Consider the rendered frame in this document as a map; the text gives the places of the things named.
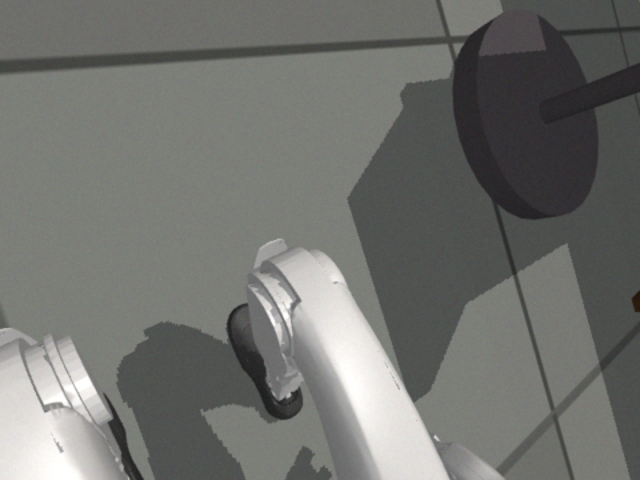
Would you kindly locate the left robot foot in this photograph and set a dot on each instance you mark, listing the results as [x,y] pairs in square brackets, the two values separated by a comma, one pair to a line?
[119,433]

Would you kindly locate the office chair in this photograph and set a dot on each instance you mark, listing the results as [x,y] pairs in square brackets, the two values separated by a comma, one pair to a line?
[525,114]

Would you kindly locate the right robot foot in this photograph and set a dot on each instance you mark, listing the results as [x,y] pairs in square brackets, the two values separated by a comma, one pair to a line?
[251,361]

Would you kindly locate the right robot hand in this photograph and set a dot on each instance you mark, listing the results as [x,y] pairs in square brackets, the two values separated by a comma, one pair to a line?
[462,464]

